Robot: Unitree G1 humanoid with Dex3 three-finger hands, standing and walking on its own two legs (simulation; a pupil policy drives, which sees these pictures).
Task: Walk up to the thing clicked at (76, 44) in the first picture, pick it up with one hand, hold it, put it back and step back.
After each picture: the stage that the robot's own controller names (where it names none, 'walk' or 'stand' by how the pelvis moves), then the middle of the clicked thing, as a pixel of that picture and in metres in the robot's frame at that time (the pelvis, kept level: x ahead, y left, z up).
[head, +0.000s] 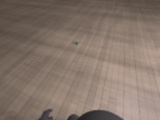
stand; (77, 42) +1.72 +0.35 -0.72
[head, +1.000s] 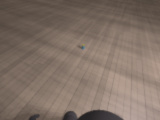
walk; (83, 46) +1.60 +0.12 -0.70
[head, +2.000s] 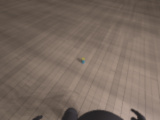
walk; (83, 60) +1.05 +0.11 -0.71
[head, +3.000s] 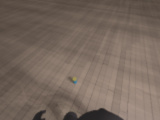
walk; (74, 80) +0.65 +0.21 -0.71
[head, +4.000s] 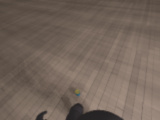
walk; (77, 92) +0.43 +0.21 -0.71
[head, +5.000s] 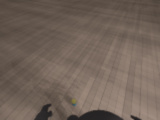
stand; (74, 102) +0.34 +0.18 -0.72
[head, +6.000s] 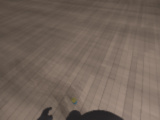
stand; (74, 101) +0.32 +0.21 -0.72
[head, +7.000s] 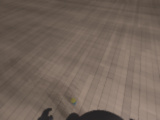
stand; (73, 101) +0.31 +0.19 -0.72
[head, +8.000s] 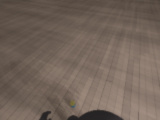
stand; (72, 104) +0.31 +0.20 -0.73
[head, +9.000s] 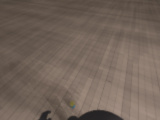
stand; (72, 104) +0.31 +0.20 -0.73
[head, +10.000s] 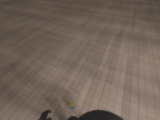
go down; (72, 105) +0.30 +0.21 -0.73
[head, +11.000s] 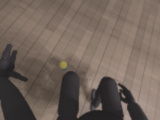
go down; (63, 66) +0.38 +0.23 -0.35
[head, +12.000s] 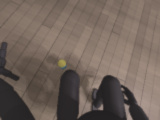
approach; (62, 64) +0.38 +0.25 -0.30
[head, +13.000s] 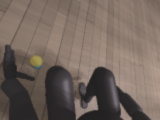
close in; (36, 62) +0.36 +0.28 -0.22
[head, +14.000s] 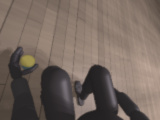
close; (28, 63) +0.36 +0.29 -0.21
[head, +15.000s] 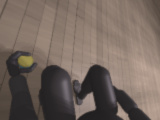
lift; (25, 62) +0.35 +0.29 -0.22
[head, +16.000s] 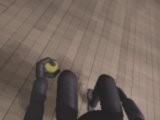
lift; (51, 68) +0.31 +0.27 -0.09
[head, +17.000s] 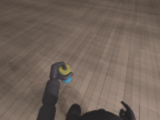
lift; (65, 74) +0.32 +0.18 +0.05
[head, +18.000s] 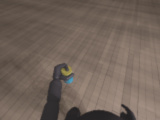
hold; (67, 75) +0.33 +0.17 +0.01
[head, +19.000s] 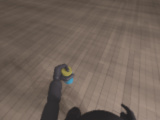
hold; (67, 75) +0.33 +0.17 +0.01
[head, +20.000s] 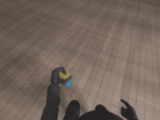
crouch; (65, 78) +0.31 +0.18 -0.04
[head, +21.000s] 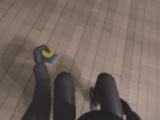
lower; (49, 55) +0.43 +0.26 -0.11
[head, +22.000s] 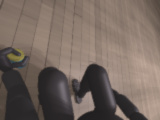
lower; (18, 59) +0.38 +0.31 -0.22
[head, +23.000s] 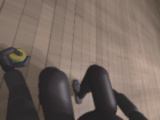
lower; (19, 58) +0.38 +0.31 -0.22
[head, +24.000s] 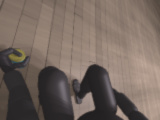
lower; (19, 59) +0.38 +0.31 -0.22
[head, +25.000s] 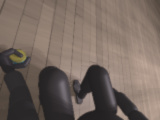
lower; (20, 59) +0.37 +0.31 -0.22
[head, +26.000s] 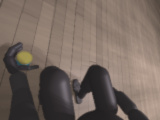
open; (23, 60) +0.36 +0.30 -0.22
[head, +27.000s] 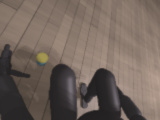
stand; (41, 59) +0.37 +0.28 -0.23
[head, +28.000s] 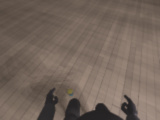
stand; (70, 92) +0.35 +0.20 -0.61
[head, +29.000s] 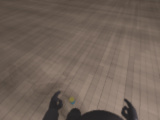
stand; (72, 100) +0.35 +0.20 -0.67
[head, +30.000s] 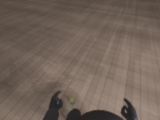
stand; (72, 101) +0.34 +0.20 -0.67
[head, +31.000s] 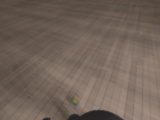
stand; (75, 101) +0.37 +0.18 -0.72
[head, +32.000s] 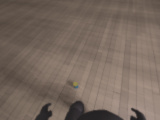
walk; (75, 85) +0.46 +0.20 -0.69
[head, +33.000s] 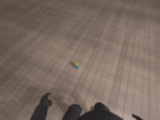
walk; (76, 65) +0.76 +0.20 -0.69
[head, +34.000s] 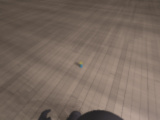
stand; (81, 64) +1.02 +0.20 -0.70
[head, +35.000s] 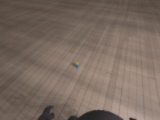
stand; (77, 65) +0.99 +0.23 -0.73
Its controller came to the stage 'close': yes
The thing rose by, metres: 0.72
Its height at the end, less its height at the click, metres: +0.00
